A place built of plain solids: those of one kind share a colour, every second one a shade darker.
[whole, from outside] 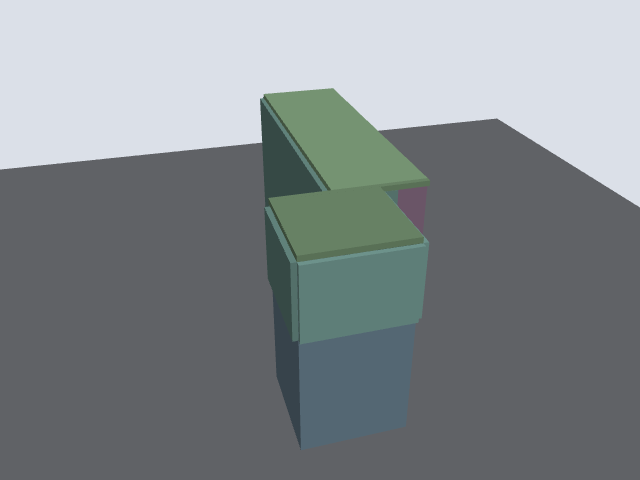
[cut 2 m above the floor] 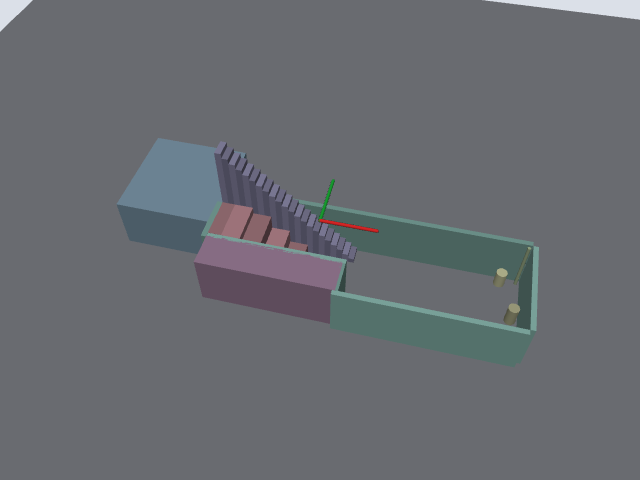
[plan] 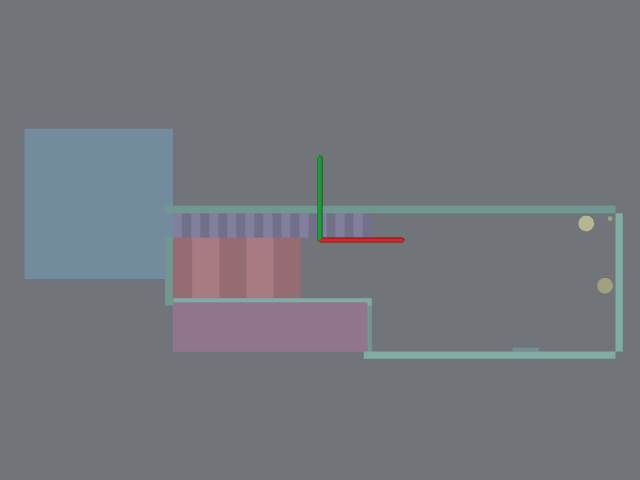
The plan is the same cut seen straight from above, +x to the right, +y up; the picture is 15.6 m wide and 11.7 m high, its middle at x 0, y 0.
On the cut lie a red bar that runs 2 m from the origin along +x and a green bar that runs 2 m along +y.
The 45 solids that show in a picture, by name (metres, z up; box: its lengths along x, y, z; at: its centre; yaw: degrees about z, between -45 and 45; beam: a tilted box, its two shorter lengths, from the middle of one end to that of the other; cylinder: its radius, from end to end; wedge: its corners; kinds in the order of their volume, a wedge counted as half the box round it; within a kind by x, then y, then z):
{
 "floor_1": {"box": [3.62, 3.67, 4.82], "at": [-5.39, 0.88, 2.11]},
 "wall_1": {"box": [0.18, 3.67, 2.66], "at": [-7.29, 0.88, 5.86]},
 "wall_2": {"box": [3.42, 0.18, 2.66], "at": [-5.49, -1.04, 5.86]},
 "wall_3": {"box": [3.42, 0.18, 2.66], "at": [-5.49, 2.81, 5.86]},
 "wall_4": {"box": [0.2, 1.65, 7.24], "at": [-3.68, -0.77, 3.57]},
 "wall_5": {"box": [4.84, 0.18, 7.24], "at": [-1.16, -1.51, 3.57]},
 "wall_6": {"box": [0.2, 1.3, 7.24], "at": [1.16, -2.07, 3.57]},
 "wall_7": {"box": [10.98, 0.18, 7.24], "at": [1.71, 0.74, 3.57]},
 "wall_8": {"box": [6.14, 0.18, 7.24], "at": [4.13, -2.81, 3.57]},
 "wall_9": {"box": [0.18, 3.37, 7.24], "at": [7.29, -1.03, 3.57]},
 "fill_1": {"box": [4.75, 1.21, 7.23], "at": [-1.21, -2.12, 3.56]},
 "roof_1": {"box": [3.42, 3.67, 0.2], "at": [-5.49, 0.88, 7.29]},
 "roof_2": {"box": [0.2, 5.43, 0.2], "at": [-3.68, 0.0, 7.29]},
 "roof_3": {"box": [10.78, 3.37, 0.2], "at": [1.81, -1.03, 7.29]},
 "mass_1": {"box": [0.48, 1.47, 2.94], "at": [-3.35, -0.68, 1.42]},
 "mass_2": {"box": [0.66, 1.47, 2.35], "at": [-2.78, -0.68, 1.13]},
 "mass_3": {"box": [0.66, 1.47, 1.76], "at": [-2.12, -0.68, 0.83]},
 "mass_4": {"box": [0.66, 1.47, 1.17], "at": [-1.46, -0.68, 0.54]},
 "mass_5": {"box": [0.66, 1.47, 0.58], "at": [-0.8, -0.68, 0.24]},
 "tread_1": {"wedge": [[-3.58, 0.05, -0.05], [-3.58, 0.05, 4.33], [-3.58, 0.65, -0.05], [-3.58, 0.65, 4.33], [-3.36, 0.05, -0.05], [-3.36, 0.05, 4.33], [-3.36, 0.65, -0.05], [-3.36, 0.65, 4.33]]},
 "tread_2": {"wedge": [[-3.37, 0.65, -0.05], [-3.37, 0.65, 4.13], [-3.36, 0.05, -0.05], [-3.36, 0.05, 4.13], [-3.14, 0.05, -0.05], [-3.14, 0.05, 4.13], [-3.14, 0.65, -0.05], [-3.14, 0.65, 4.13]]},
 "tread_3": {"wedge": [[-3.14, 0.05, -0.05], [-3.14, 0.05, 3.93], [-3.14, 0.65, -0.05], [-3.14, 0.65, 3.93], [-2.92, 0.05, -0.05], [-2.92, 0.05, 3.93], [-2.92, 0.65, -0.05], [-2.92, 0.65, 3.93]]},
 "tread_4": {"wedge": [[-2.92, 0.05, -0.05], [-2.92, 0.05, 3.74], [-2.92, 0.65, -0.05], [-2.92, 0.65, 3.74], [-2.7, 0.05, -0.05], [-2.7, 0.05, 3.74], [-2.7, 0.65, -0.05], [-2.7, 0.65, 3.74]]},
 "tread_5": {"wedge": [[-2.7, 0.05, -0.05], [-2.7, 0.05, 3.54], [-2.7, 0.65, -0.05], [-2.7, 0.65, 3.54], [-2.48, 0.05, -0.05], [-2.48, 0.05, 3.54], [-2.48, 0.65, -0.05], [-2.48, 0.65, 3.54]]},
 "tread_6": {"wedge": [[-2.48, 0.05, -0.05], [-2.48, 0.05, 3.34], [-2.48, 0.65, -0.05], [-2.48, 0.65, 3.34], [-2.26, 0.05, -0.05], [-2.26, 0.05, 3.35], [-2.26, 0.65, -0.05], [-2.26, 0.65, 3.35]]},
 "tread_7": {"wedge": [[-2.26, 0.05, -0.05], [-2.26, 0.05, 3.15], [-2.26, 0.65, -0.05], [-2.26, 0.65, 3.15], [-2.04, 0.05, -0.05], [-2.04, 0.05, 3.15], [-2.04, 0.65, -0.05], [-2.04, 0.65, 3.15]]},
 "tread_8": {"wedge": [[-2.04, 0.05, -0.05], [-2.04, 0.05, 2.95], [-2.04, 0.65, -0.05], [-2.04, 0.65, 2.95], [-1.82, 0.05, -0.05], [-1.82, 0.05, 2.95], [-1.82, 0.65, -0.05], [-1.82, 0.65, 2.95]]},
 "tread_9": {"wedge": [[-1.82, 0.05, -0.05], [-1.82, 0.05, 2.75], [-1.82, 0.65, -0.05], [-1.82, 0.65, 2.75], [-1.6, 0.05, -0.05], [-1.6, 0.05, 2.76], [-1.6, 0.65, -0.05], [-1.6, 0.65, 2.75]]},
 "tread_10": {"wedge": [[-1.6, 0.05, -0.05], [-1.6, 0.05, 2.56], [-1.6, 0.65, -0.05], [-1.6, 0.65, 2.56], [-1.38, 0.05, -0.05], [-1.38, 0.05, 2.56], [-1.38, 0.65, -0.05], [-1.38, 0.65, 2.56]]},
 "tread_11": {"wedge": [[-1.39, 0.05, -0.05], [-1.39, 0.05, 2.36], [-1.38, 0.65, -0.05], [-1.38, 0.65, 2.36], [-1.16, 0.05, -0.05], [-1.16, 0.05, 2.36], [-1.16, 0.65, -0.05], [-1.16, 0.65, 2.36]]},
 "tread_12": {"wedge": [[-1.16, 0.05, -0.05], [-1.16, 0.05, 2.16], [-1.16, 0.65, -0.05], [-1.16, 0.65, 2.16], [-0.94, 0.05, -0.05], [-0.94, 0.05, 2.17], [-0.94, 0.65, -0.05], [-0.94, 0.65, 2.16]]},
 "tread_13": {"wedge": [[-0.94, 0.05, -0.05], [-0.94, 0.05, 1.97], [-0.94, 0.65, -0.05], [-0.94, 0.65, 1.97], [-0.72, 0.05, -0.05], [-0.72, 0.05, 1.97], [-0.72, 0.65, -0.05], [-0.72, 0.65, 1.97]]},
 "tread_14": {"wedge": [[-0.73, 0.05, -0.05], [-0.73, 0.05, 1.77], [-0.73, 0.65, -0.05], [-0.73, 0.65, 1.77], [-0.5, 0.05, -0.05], [-0.5, 0.05, 1.77], [-0.5, 0.65, -0.05], [-0.5, 0.65, 1.77]]},
 "tread_15": {"wedge": [[-0.51, 0.65, -0.05], [-0.51, 0.65, 1.57], [-0.5, 0.05, -0.05], [-0.5, 0.05, 1.57], [-0.28, 0.05, -0.05], [-0.28, 0.05, 1.58], [-0.28, 0.65, -0.05], [-0.28, 0.65, 1.57]]},
 "tread_16": {"wedge": [[-0.28, 0.05, -0.05], [-0.28, 0.05, 1.38], [-0.28, 0.65, -0.05], [-0.28, 0.65, 1.38], [-0.06, 0.05, -0.05], [-0.06, 0.05, 1.38], [-0.06, 0.65, -0.05], [-0.06, 0.65, 1.38]]},
 "tread_17": {"wedge": [[-0.07, 0.05, -0.05], [-0.07, 0.05, 1.18], [-0.06, 0.65, -0.05], [-0.06, 0.65, 1.18], [0.16, 0.05, -0.05], [0.16, 0.05, 1.18], [0.16, 0.65, -0.05], [0.16, 0.65, 1.18]]},
 "tread_18": {"wedge": [[0.16, 0.05, -0.05], [0.16, 0.05, 0.99], [0.16, 0.65, -0.05], [0.16, 0.65, 0.98], [0.38, 0.05, -0.05], [0.38, 0.05, 0.99], [0.38, 0.65, -0.05], [0.38, 0.65, 0.98]]},
 "tread_19": {"wedge": [[0.38, 0.05, -0.05], [0.38, 0.05, 0.79], [0.38, 0.65, -0.05], [0.38, 0.65, 0.79], [0.6, 0.05, -0.05], [0.6, 0.05, 0.79], [0.6, 0.65, -0.05], [0.6, 0.65, 0.79]]},
 "tread_20": {"wedge": [[0.59, 0.05, -0.05], [0.59, 0.05, 0.59], [0.59, 0.65, -0.05], [0.59, 0.65, 0.59], [0.82, 0.05, -0.05], [0.82, 0.05, 0.59], [0.82, 0.65, -0.05], [0.82, 0.65, 0.59]]},
 "tread_21": {"wedge": [[0.82, 0.05, -0.05], [0.82, 0.05, 0.39], [0.82, 0.65, -0.05], [0.82, 0.65, 0.39], [1.04, 0.05, -0.05], [1.04, 0.05, 0.39], [1.04, 0.65, -0.05], [1.04, 0.65, 0.39]]},
 "tread_22": {"wedge": [[1.03, 0.65, -0.05], [1.03, 0.65, 0.2], [1.04, 0.05, -0.05], [1.04, 0.05, 0.2], [1.26, 0.05, -0.05], [1.26, 0.05, 0.2], [1.26, 0.65, -0.05], [1.26, 0.65, 0.2]]},
 "bin_1": {"cylinder": 0.19, "from": [6.49, 0.4, 0.0], "to": [6.49, 0.4, 0.62]},
 "bin_2": {"cylinder": 0.19, "from": [6.95, -1.11, 0.0], "to": [6.95, -1.11, 0.75]},
 "pipe_1": {"cylinder": 0.06, "from": [7.07, 0.52, 0.0], "to": [7.07, 0.52, 7.19]},
 "cabinet_1": {"box": [0.64, 0.09, 0.77], "at": [5.01, -2.67, 1.48]}
}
